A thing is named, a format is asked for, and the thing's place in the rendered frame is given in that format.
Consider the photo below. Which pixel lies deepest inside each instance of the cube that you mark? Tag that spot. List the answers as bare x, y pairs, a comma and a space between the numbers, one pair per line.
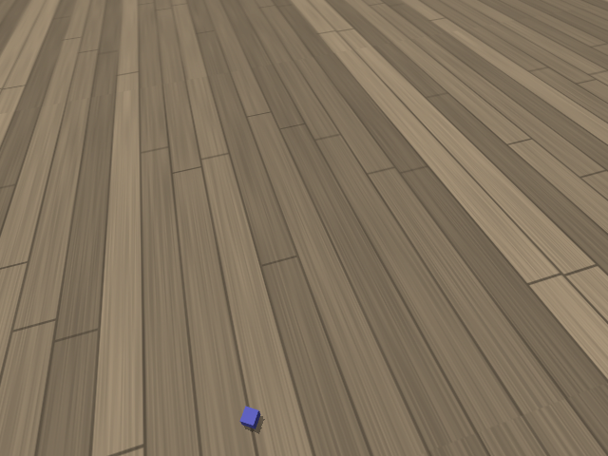
250, 417

